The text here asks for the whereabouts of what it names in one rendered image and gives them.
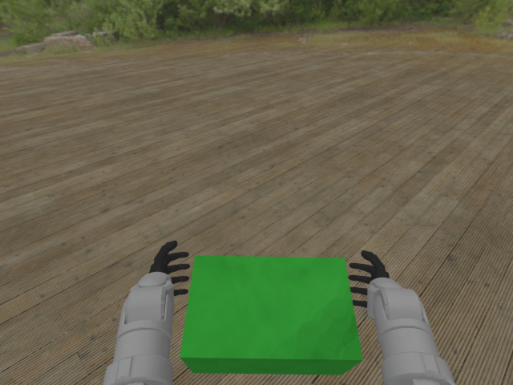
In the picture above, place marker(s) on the right robot forearm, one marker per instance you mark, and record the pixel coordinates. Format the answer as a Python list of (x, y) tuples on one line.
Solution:
[(410, 355)]

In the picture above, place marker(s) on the right robot hand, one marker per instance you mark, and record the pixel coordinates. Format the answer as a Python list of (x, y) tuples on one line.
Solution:
[(377, 271)]

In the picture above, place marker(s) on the left robot hand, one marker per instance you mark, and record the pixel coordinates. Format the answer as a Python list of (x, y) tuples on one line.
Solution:
[(161, 264)]

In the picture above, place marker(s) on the carton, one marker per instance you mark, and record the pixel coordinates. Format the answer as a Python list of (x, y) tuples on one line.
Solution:
[(270, 315)]

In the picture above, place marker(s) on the left robot forearm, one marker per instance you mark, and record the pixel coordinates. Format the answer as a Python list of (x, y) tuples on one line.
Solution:
[(142, 347)]

